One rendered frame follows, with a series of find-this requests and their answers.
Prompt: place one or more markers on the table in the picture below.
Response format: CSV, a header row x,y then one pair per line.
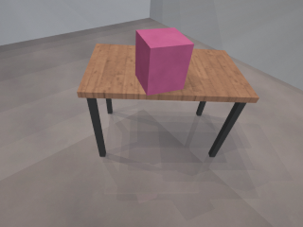
x,y
211,77

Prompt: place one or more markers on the carton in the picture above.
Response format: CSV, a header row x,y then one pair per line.
x,y
162,58

